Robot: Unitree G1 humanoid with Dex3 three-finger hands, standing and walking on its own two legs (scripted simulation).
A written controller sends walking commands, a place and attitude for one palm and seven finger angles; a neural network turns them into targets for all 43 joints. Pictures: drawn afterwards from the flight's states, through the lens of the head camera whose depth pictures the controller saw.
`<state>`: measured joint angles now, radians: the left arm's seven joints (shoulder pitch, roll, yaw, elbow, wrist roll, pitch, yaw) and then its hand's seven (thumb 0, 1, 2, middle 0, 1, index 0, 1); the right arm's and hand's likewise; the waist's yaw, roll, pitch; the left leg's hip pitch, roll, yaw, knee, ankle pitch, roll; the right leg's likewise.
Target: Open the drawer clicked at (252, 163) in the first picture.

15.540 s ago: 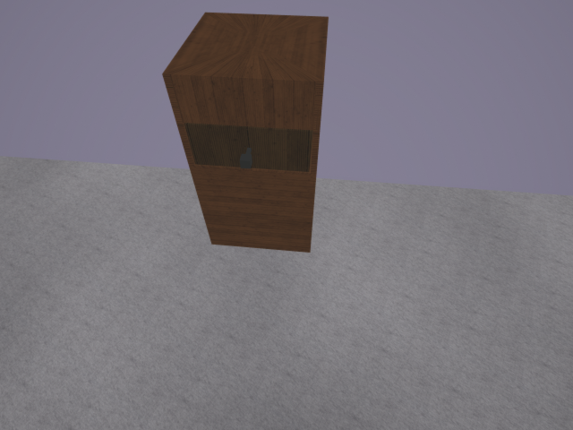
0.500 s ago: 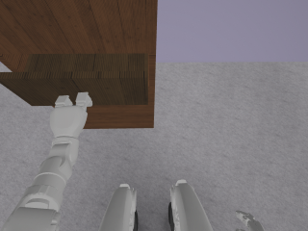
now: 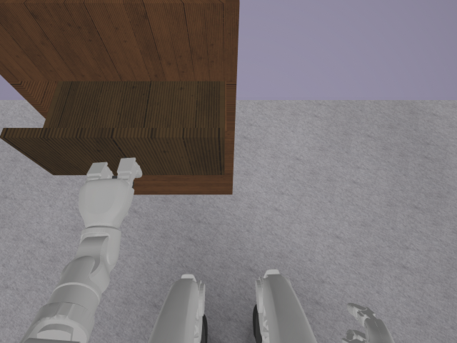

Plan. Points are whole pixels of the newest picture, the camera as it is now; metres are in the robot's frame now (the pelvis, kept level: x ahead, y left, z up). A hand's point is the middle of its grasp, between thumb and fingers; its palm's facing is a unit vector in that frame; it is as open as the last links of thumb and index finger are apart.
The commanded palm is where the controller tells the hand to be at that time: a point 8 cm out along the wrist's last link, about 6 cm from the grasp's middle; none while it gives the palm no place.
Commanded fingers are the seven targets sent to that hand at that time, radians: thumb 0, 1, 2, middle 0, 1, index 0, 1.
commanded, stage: pull the drawer open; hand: left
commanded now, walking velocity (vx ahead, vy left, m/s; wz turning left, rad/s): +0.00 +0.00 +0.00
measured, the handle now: (123, 177) +0.41 +0.22 -0.06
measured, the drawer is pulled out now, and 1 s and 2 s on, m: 0.12 0.21 0.28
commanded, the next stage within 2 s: none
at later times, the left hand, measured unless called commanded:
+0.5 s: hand (116, 227) +0.32 +0.22 -0.08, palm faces -0.03 -0.04 -1.00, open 6.7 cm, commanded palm +0.28 +0.22 -0.03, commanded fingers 0.00 0.90 0.90 -0.40 -1.35 -0.40 -1.35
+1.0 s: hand (112, 254) +0.27 +0.22 -0.08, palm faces -0.05 -0.05 -1.00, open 6.7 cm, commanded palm +0.23 +0.23 -0.03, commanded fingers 0.00 0.90 0.90 -0.40 -1.35 -0.40 -1.35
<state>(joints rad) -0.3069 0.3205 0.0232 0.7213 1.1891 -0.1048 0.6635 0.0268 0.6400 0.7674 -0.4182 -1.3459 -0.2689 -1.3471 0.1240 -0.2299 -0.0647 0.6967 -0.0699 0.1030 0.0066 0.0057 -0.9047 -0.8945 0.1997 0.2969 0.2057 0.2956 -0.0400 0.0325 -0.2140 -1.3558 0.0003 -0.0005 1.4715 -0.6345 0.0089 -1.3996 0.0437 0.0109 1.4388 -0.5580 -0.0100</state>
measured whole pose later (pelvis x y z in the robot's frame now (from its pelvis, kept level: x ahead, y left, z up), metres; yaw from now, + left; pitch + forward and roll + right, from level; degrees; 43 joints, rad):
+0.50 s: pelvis +0.00 +0.00 +0.00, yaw +0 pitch +29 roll +0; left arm -0.12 0.30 -0.01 0.57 1.18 -0.07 0.67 0.03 0.64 0.72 -0.42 -1.35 -0.28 -1.33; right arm 0.09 -0.23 -0.06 0.67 -0.07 0.10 0.00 0.01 -0.90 -0.89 0.20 0.30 0.21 0.30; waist -0.02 0.03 -0.22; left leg -1.32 0.00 0.00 1.46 -0.64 0.00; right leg -1.37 0.04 0.01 1.43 -0.57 -0.02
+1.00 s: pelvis +0.01 -0.01 +0.00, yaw +0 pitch +28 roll +1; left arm 0.09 0.28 -0.02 0.39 1.18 -0.08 0.68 0.05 0.65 0.72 -0.42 -1.35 -0.28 -1.33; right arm 0.04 -0.21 -0.05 0.63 -0.08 0.10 -0.01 0.01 -0.90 -0.89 0.20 0.30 0.21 0.30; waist 0.00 0.02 -0.22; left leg -1.31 0.00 0.00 1.48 -0.66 -0.01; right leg -1.37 0.04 0.01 1.47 -0.59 -0.03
